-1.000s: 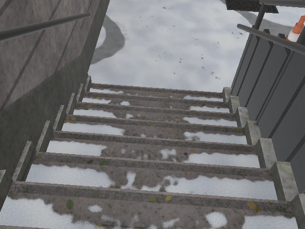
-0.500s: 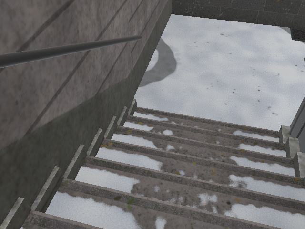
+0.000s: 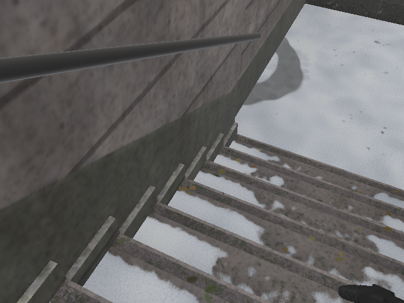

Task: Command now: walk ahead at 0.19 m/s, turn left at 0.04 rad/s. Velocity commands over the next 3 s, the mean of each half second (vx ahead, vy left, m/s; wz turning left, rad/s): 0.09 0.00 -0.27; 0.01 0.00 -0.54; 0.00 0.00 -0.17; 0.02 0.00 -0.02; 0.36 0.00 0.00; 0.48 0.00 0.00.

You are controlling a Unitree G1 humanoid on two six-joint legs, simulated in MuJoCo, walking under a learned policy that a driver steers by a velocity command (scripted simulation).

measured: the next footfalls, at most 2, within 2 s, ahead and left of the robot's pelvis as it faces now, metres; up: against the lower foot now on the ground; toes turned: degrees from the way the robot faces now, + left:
left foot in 0.08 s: +0.23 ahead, +0.15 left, -0.15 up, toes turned +1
right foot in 0.64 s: +0.18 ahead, -0.10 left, -0.15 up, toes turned -24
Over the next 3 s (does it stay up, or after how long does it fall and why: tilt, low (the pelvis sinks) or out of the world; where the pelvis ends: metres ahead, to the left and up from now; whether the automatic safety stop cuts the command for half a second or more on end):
stays up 0.59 -0.24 -0.32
